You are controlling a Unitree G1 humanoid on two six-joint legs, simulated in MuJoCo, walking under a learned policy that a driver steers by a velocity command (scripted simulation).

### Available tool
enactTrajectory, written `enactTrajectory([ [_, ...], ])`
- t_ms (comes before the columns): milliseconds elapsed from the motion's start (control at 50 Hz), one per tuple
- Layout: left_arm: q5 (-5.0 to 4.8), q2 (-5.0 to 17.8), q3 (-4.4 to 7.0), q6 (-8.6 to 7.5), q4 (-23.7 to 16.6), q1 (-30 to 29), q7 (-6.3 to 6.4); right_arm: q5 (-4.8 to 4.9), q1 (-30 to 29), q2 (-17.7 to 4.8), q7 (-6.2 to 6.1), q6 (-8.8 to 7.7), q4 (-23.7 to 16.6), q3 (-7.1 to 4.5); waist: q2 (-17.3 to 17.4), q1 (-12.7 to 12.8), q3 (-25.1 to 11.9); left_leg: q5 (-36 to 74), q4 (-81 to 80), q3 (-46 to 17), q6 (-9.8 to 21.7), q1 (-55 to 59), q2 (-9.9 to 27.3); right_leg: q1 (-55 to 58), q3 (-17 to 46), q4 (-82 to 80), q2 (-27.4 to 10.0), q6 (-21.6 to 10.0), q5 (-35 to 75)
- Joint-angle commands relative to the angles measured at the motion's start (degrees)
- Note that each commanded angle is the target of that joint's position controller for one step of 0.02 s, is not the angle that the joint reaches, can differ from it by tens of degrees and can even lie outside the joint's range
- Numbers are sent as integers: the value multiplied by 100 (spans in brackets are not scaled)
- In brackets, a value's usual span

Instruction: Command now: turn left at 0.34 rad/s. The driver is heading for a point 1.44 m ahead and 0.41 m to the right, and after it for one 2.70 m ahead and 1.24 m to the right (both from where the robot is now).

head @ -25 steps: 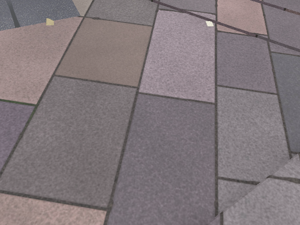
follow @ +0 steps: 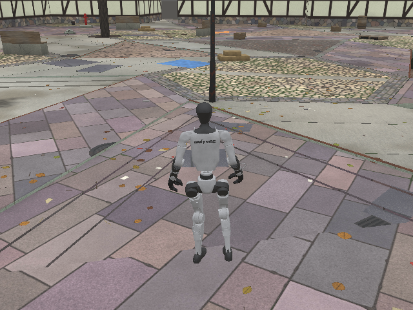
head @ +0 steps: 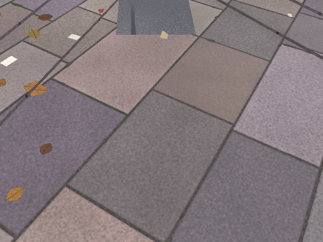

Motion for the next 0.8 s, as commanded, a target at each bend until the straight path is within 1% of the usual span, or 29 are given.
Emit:
enactTrajectory([
  [20, -41, 281, 8, -181, -471, -284, -165, 36, -252, -708, 38, 24, -324, -135, 455, -33, -379, 1186, -467, -1852, 970, 520, 1706, 178, -73, -646, -89, -87, 266],
  [60, -151, 148, -32, -234, -466, -201, -320, 88, -431, -641, 151, 150, -148, -49, 210, 263, -360, 1578, -395, -1823, 846, 111, 1524, 1118, -179, -1724, -82, -281, 1682],
  [80, -176, 184, -15, -276, -530, -173, -354, 78, -373, -625, 174, 187, -30, -23, 297, 338, -426, 1544, -361, -1816, 692, -28, 1443, 1543, -88, -1859, -187, -516, 2144],
  [100, -167, 547, 74, -360, -603, -107, -362, 95, 7, -592, 152, 213, 10, -27, -41, 181, -704, 778, -156, -1446, 230, -120, 1108, 2010, 387, -1774, -739, -1225, 3392],
  [120, -167, 974, 149, -413, -707, -419, -417, 113, 499, -473, 108, 249, 7, -27, -689, -202, -819, -628, 311, -301, -462, -397, 458, 2231, 1168, -2248, -1464, -2153, 3725],
  [140, -155, 773, 101, -389, -768, -622, -498, -34, 437, -520, 28, 314, 99, -57, -497, -218, -701, -1419, 454, 233, -865, -504, 431, 2139, 1443, -2358, -1584, -2311, 3112],
  [160, -273, 583, 67, -379, -781, -659, -560, -96, 187, -566, -75, 376, 127, -81, -226, -96, -482, -1300, 436, 467, -1017, -418, 594, 1865, 1251, -2365, -1378, -2027, 2182],
  [180, -426, 145, -123, -382, -704, -854, -733, -27, 274, -371, -75, 429, 344, -22, -93, -256, -217, -942, 45, 521, -1154, 96, 837, 1244, 956, -2341, -968, -1465, 1273],
  [200, -444, 51, -154, -347, -670, -980, -862, 55, 173, -283, -43, 473, 375, 25, -189, -307, 9, -547, -189, 568, -1151, 515, 868, 716, 679, -2347, -593, -1087, 744],
  [220, -389, 182, -82, -322, -607, -960, -893, 78, -61, -314, -8, 470, 303, 30, -314, -289, 56, -375, -212, 655, -1052, 682, 849, 509, 566, -2367, -426, -933, 590],
  [240, -298, 437, 34, -322, -641, -943, -854, 40, -251, -468, -27, 428, 192, -16, -365, -262, 12, -363, -126, 799, -892, 640, 809, 553, 541, -2384, -370, -979, 619],
  [260, -193, 707, 170, -350, -773, -1047, -767, -39, -343, -659, -129, 380, 114, -83, -396, -237, -60, -344, -28, 920, -711, 455, 783, 796, 552, -2340, -388, -1170, 883],
  [300, -65, 987, 403, -438, -912, -847, -574, -131, -437, -986, -438, 300, 33, -209, -499, 0, -230, -153, 176, 1108, -524, 110, 795, 1443, 989, -2194, -649, -1840, 1996],
  [360, -140, 897, 491, -562, -824, -206, -447, -72, -558, -811, -730, 286, -127, -167, -755, 202, -207, -663, 698, 1404, -640, -242, 845, 1851, 2046, -2238, -1285, -2694, 3105],
  [400, -83, 840, 504, -600, -810, -81, -387, -140, -520, -701, -786, 285, -176, -141, -872, 241, -120, -1574, 1242, 1535, -673, -253, 849, 1765, 2283, -2296, -1359, -2781, 3418],
  [460, 10, 808, 501, -626, -860, -368, -269, -229, -272, -533, -746, 271, -171, -64, -803, 151, -167, -1809, 1119, 1395, -727, -231, 849, 1842, 2336, -2329, -1103, -2481, 3481],
  [520, 35, 953, 495, -424, -962, -976, -311, -61, 350, -576, -578, 216, -15, -57, -636, -219, -274, -115, -526, 1647, -454, 1035, 627, 1245, 2199, -2060, -638, -2229, 3083],
  [540, 59, 849, 428, -346, -887, -817, -349, -8, 535, -834, -522, 162, -9, -138, -538, -236, -339, 1006, -931, 1565, -86, 1741, 865, 826, 2136, -1909, -458, -2011, 2466],
  [560, 68, 479, 292, -293, -848, -452, -379, -36, 814, -1324, -540, 86, -68, -295, 92, -225, -583, 3144, -988, 925, 746, 2847, 1774, -30, 1696, -1128, 106, -1474, 914],
  [580, 95, 119, 181, -397, -1081, -164, -395, -154, 853, -1772, -619, -15, -260, -410, 1277, -111, -692, 5256, -1190, -1082, 2443, 3574, 3672, -1366, 685, 218, 847, -705, -1363],
  [600, 99, 660, 329, -429, -877, -271, -379, -344, 667, -1457, -640, -40, -230, -346, 192, -188, -387, 4600, -1599, -890, 2373, 3002, 4018, -1521, 550, 1548, 226, -502, -1699],
  [620, 59, 961, 445, -415, -703, -219, -277, -249, 144, -1168, -598, -58, -318, -251, 95, 63, -119, 3762, -1707, -86, 1809, 2348, 3502, -1119, 389, 2107, 109, -444, -1311],
  [640, 90, 1142, 524, -401, -576, -145, -184, -187, -559, -809, -546, -50, -509, -114, 268, 322, 20, 3325, -1736, 665, 1283, 1842, 2929, -898, 257, 2458, 89, -370, -889],
  [660, 132, 1016, 494, -376, -521, -61, -171, -129, -804, -723, -571, -44, -615, -50, 446, 381, -101, 3482, -1727, 1236, 1045, 1671, 2617, -633, 210, 2533, 134, -310, -390],
  [680, 178, 841, 401, -360, -527, -103, -250, -160, -926, -854, -642, -21, -714, -78, 405, 365, -123, 3628, -1717, 1568, 960, 1545, 2484, -441, -6, 2811, 152, -276, -128],
  [740, -117, 623, 279, -297, -532, -120, -503, -333, -547, -1123, -769, 29, -669, -163, 290, 36, -74, 3528, -1712, 2184, 1017, 1999, 2436, -616, -120, 2526, 16, -152, 342],
  [760, -388, 658, 401, 364, -543, -513, -354, -76, -39, -859, -626, 490, -130, -150, 3, -48, 129, 4063, -1082, 2186, 465, 2596, 2435, -1418, -550, 1905, -10, -266, 289],
  [780, -369, 527, 319, 604, -626, -436, -352, 25, 272, -767, -591, 702, -118, -112, 428, -191, 115, 4331, -907, 2278, 380, 2846, 2404, -1424, -602, 1555, 30, -269, 194],
  [800, -344, 440, 294, 711, -688, -508, -374, 23, 373, -763, -557, 782, -86, -125, 736, -278, 126, 4268, -856, 2337, 409, 2802, 2494, -1327, -633, 1271, -38, -292, 105],
])
Velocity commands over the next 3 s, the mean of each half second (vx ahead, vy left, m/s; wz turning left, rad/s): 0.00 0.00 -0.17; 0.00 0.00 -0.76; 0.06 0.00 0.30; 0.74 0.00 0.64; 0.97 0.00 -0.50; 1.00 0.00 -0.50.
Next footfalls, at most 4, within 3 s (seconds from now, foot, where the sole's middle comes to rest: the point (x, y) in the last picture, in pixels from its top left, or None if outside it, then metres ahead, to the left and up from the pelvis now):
0.08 right None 0.06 -0.17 -0.77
1.02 right None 0.02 -0.14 -0.77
1.48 left None -0.01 0.08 -0.77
2.10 right None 0.44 -0.20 -0.86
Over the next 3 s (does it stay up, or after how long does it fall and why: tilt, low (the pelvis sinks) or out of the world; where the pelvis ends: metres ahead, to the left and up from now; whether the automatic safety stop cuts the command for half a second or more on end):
stays up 1.12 -0.41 -0.11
